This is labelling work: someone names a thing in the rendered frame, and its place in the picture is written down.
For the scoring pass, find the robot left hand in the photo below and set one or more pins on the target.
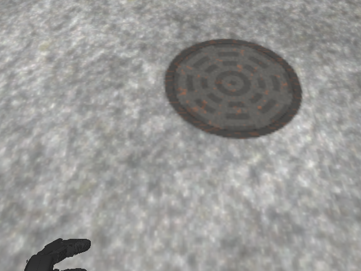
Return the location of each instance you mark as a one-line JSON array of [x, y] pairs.
[[55, 252]]

